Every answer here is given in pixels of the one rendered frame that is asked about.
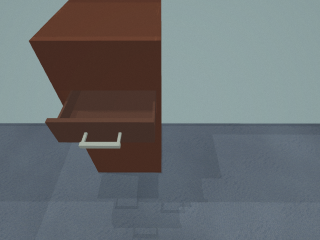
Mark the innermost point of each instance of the drawer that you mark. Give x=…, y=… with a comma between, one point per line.
x=105, y=113

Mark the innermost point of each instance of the handle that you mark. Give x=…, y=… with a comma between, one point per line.
x=100, y=145

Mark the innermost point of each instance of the cabinet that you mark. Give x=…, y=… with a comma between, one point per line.
x=107, y=45

